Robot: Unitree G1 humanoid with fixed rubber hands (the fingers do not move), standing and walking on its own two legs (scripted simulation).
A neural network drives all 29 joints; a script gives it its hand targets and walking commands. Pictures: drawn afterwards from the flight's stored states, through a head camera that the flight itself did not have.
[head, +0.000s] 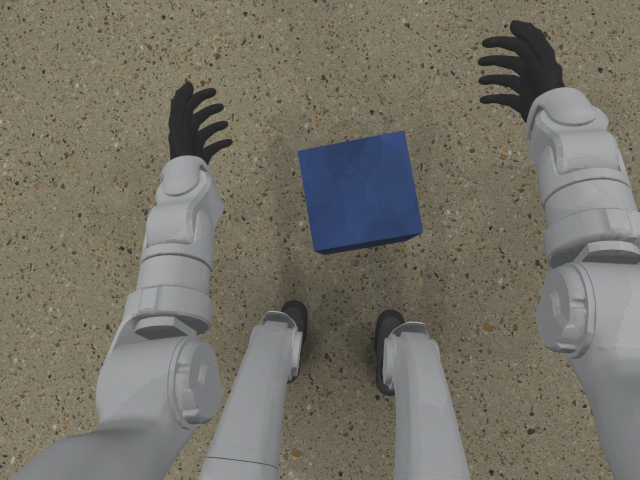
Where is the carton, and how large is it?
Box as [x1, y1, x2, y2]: [298, 130, 422, 254]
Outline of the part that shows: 403,130 298,151 313,247 315,251 327,254 403,241 422,232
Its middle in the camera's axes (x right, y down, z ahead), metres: +0.09 -0.09 +0.86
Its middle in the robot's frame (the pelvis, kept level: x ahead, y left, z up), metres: +0.48 +0.00 -0.52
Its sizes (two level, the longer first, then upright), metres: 0.210 0.200 0.250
